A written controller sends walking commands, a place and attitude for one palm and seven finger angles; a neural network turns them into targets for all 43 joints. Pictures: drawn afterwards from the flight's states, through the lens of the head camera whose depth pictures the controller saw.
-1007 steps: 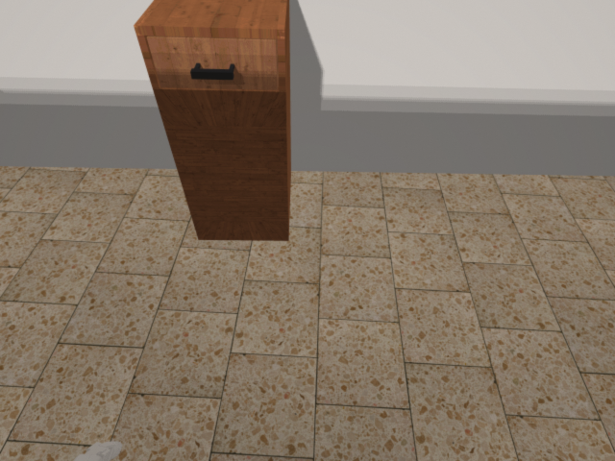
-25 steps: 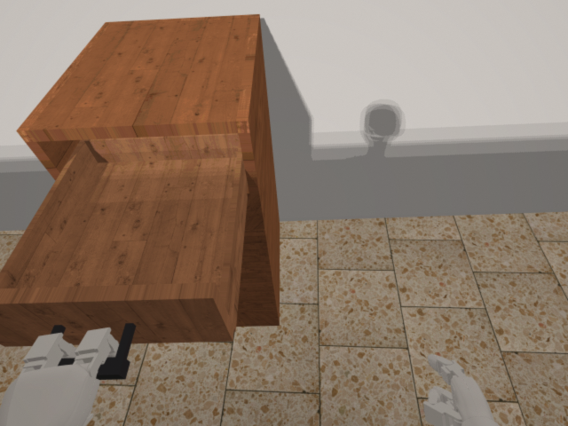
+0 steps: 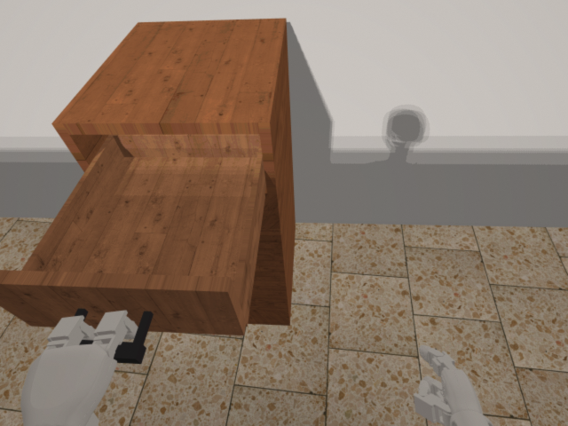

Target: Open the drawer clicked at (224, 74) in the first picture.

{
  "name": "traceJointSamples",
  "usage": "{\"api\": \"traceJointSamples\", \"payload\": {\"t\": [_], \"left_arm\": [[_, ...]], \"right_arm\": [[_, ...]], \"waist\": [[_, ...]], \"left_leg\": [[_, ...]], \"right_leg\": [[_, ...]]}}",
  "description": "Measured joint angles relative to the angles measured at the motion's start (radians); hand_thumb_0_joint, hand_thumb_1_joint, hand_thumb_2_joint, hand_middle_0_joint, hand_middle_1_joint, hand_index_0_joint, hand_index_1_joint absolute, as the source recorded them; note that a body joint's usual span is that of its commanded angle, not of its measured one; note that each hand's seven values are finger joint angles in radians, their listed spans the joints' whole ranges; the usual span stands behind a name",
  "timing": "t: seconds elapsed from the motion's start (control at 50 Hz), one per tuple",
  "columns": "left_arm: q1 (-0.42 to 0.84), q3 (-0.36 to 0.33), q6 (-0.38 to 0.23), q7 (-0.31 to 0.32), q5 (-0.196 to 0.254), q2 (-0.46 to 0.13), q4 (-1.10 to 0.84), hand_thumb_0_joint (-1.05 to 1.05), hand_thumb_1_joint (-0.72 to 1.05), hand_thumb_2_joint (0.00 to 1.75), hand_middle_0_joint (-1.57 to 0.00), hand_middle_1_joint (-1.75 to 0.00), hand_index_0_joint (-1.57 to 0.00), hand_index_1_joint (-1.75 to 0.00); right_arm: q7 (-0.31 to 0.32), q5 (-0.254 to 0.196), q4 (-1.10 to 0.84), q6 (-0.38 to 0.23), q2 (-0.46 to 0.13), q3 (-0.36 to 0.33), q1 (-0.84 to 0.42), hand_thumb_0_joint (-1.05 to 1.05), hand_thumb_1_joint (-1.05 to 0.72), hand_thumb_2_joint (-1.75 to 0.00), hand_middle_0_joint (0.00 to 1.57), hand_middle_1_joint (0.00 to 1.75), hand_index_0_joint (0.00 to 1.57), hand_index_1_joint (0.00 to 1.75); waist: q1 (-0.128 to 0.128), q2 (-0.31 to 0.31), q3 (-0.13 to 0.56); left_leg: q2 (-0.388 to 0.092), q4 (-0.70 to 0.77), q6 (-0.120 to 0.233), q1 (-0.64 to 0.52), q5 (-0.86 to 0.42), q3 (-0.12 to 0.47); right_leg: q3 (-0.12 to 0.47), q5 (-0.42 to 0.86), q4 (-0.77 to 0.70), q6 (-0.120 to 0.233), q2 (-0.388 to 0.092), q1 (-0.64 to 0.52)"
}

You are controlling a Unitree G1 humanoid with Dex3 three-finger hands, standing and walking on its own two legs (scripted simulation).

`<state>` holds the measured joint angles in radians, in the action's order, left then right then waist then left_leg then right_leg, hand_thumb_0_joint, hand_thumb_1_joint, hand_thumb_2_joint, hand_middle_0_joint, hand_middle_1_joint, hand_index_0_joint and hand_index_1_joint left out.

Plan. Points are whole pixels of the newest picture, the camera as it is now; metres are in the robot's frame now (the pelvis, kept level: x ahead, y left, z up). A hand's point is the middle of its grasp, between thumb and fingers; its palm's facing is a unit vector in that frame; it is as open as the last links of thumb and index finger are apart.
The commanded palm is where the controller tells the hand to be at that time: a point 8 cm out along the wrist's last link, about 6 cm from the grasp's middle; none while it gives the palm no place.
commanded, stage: lift the hand off the handle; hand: left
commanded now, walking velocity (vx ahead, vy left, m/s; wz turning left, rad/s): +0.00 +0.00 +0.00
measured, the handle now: (106, 334) +0.21 +0.27 +0.04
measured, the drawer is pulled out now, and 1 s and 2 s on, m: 0.30 0.30 0.30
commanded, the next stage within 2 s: draw the hand back to the body in 1.66 s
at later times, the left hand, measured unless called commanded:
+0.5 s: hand (103, 375) +0.17 +0.26 +0.02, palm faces +0.00 -0.06 -1.00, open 13.7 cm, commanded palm +0.14 +0.27 +0.08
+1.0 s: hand (69, 351) +0.17 +0.27 +0.09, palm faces +0.05 -0.06 -1.00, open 13.2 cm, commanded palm +0.15 +0.27 +0.16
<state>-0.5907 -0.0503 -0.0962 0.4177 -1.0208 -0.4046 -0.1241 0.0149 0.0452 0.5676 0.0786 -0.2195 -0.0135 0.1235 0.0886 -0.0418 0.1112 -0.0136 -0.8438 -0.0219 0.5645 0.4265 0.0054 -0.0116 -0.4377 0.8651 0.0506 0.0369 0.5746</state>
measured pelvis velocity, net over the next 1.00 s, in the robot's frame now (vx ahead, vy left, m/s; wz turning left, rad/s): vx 0.00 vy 0.01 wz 0.02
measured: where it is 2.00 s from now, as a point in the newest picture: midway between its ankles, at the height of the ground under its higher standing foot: outside the picture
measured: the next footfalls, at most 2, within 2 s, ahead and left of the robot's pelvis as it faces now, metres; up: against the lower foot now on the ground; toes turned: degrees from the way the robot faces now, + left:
none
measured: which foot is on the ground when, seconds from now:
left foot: down 0.00-1.00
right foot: down 0.00-1.00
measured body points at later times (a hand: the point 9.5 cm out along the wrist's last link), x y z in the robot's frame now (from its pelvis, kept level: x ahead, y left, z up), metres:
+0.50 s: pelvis +0.00 +0.00 +0.00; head +0.02 -0.03 +0.45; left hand +0.16 +0.26 +0.07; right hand +0.20 -0.21 -0.10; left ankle +0.00 +0.14 -0.70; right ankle +0.00 -0.09 -0.70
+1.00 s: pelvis +0.00 +0.01 +0.02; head +0.01 -0.02 +0.47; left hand +0.16 +0.27 +0.14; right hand +0.22 -0.19 -0.07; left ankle +0.00 +0.14 -0.70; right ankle +0.00 -0.09 -0.70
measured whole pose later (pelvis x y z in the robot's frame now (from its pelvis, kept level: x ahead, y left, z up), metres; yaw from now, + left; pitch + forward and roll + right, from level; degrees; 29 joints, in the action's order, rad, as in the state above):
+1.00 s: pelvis +0.00 +0.01 +0.02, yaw +1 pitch +3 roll +0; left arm -0.51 -0.03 0.00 0.26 -0.94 -0.46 -0.26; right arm 0.05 0.02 0.60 0.07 -0.24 0.00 0.12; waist 0.11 -0.08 0.06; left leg 0.00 -0.67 -0.01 0.37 0.35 0.02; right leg -0.02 -0.36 0.67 0.03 0.02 0.36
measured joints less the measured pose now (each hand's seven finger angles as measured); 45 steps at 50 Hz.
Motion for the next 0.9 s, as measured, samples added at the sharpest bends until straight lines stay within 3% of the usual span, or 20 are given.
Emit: {"api": "traceJointSamples", "payload": {"t": [0.16, 0.32, 0.46, 0.64, 0.9], "left_arm": [[0.017, 0.002, -0.026, 0.046, -0.017, 0.003, 0.014, 0.0, -0.46, 0.31, -0.34, -1.22, -0.32, -1.21], [0.069, 0.028, 0.022, 0.052, -0.019, 0.026, 0.045, 0.0, -0.49, 0.3, -0.35, -1.23, -0.32, -1.21], [0.091, 0.043, 0.045, 0.013, -0.006, 0.011, 0.053, 0.0, -0.49, 0.3, -0.36, -1.21, -0.32, -1.23], [0.084, 0.02, 0.025, -0.038, 0.029, -0.029, 0.008, 0.0, -0.49, 0.3, -0.38, -1.21, -0.36, -1.23], [0.073, 0.004, 0.063, -0.106, 0.072, -0.045, -0.099, 0.0, -0.49, 0.3, -0.33, -1.2, -0.42, -1.23]], "right_arm": [[0.005, 0.001, 0.012, 0.004, -0.011, -0.019, 0.001, 0.01, -0.9, -0.9, 0.2, 0.3, 0.2, 0.3], [0.01, -0.005, 0.028, 0.012, 0.001, -0.016, -0.001, 0.01, -0.91, -0.9, 0.2, 0.3, 0.2, 0.3], [0.026, -0.011, 0.032, 0.014, 0.009, 0.002, -0.002, 0.01, -0.91, -0.9, 0.2, 0.3, 0.2, 0.3], [0.036, -0.016, 0.025, -0.007, 0.003, 0.004, -0.005, 0.01, -0.9, -0.9, 0.2, 0.3, 0.21, 0.3], [0.034, -0.025, 0.03, -0.012, -0.014, 0.004, -0.003, 0.01, -0.91, -0.9, 0.2, 0.3, 0.2, 0.3]], "waist": [[0.005, 0.002, 0.002], [0.004, -0.005, 0.009], [0.002, -0.006, -0.003], [-0.006, -0.015, -0.025], [0.013, -0.034, -0.041]], "left_leg": [[0.005, -0.025, 0.004, 0.037, 0.008, 0.004], [0.007, -0.037, 0.005, 0.048, 0.011, 0.003], [0.006, -0.007, 0.004, 0.011, -0.004, 0.006], [0.002, 0.043, 0.003, -0.053, -0.025, 0.01], [0.011, 0.13, 0.013, -0.151, -0.057, 0.01]], "right_leg": [[-0.004, -0.008, 0.021, -0.004, -0.005, 0.032], [-0.003, -0.012, 0.034, -0.005, -0.007, 0.045], [-0.005, 0.003, 0.004, -0.004, -0.005, 0.007], [-0.008, 0.028, -0.056, -0.005, -0.001, -0.062], [-0.006, 0.061, -0.147, -0.016, -0.01, -0.164]]}}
